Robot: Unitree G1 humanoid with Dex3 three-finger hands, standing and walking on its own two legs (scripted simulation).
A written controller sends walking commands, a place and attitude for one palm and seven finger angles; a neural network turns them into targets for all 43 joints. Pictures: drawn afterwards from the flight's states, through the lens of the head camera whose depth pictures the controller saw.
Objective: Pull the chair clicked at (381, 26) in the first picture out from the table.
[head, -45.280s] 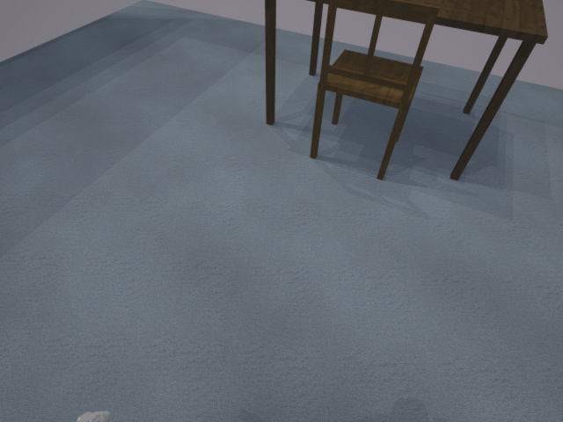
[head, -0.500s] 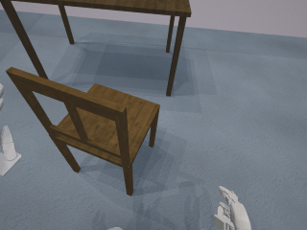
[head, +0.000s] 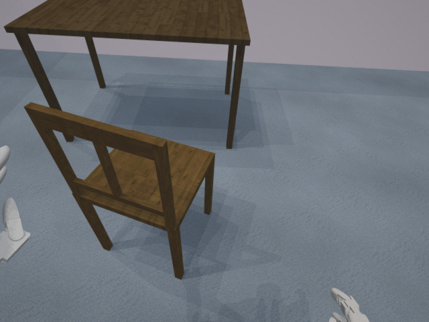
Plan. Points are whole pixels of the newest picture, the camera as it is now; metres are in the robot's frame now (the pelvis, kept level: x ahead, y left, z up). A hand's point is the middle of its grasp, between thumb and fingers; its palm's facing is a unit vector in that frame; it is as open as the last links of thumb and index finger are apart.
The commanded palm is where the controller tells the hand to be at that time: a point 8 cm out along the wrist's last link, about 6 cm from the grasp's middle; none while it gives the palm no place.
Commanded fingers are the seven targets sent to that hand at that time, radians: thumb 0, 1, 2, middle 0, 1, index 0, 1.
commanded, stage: stop stepping back and stand still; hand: left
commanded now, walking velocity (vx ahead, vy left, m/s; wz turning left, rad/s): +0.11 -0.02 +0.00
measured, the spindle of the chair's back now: (108, 169) +0.55 +0.33 -0.11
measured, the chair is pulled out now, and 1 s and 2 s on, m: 0.66 0.66 0.66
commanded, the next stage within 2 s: let the arm hang, fingers relaxed in 0.16 s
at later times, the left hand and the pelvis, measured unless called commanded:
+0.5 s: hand out of the picture +0.13 +0.17 -0.15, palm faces -0.02 -0.99 -0.16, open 7.4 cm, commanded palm none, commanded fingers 0.00 0.90 0.90 -0.20 -0.30 -0.20 -0.30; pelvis +0.02 +0.01 +0.00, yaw +0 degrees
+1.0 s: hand out of the picture -0.02 +0.18 -0.17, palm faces +0.03 -0.98 -0.19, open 7.3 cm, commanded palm none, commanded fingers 0.00 0.90 0.90 -0.20 -0.30 -0.20 -0.30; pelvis +0.01 +0.01 +0.00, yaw +0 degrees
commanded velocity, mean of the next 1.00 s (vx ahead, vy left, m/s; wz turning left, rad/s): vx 0.00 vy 0.00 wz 0.00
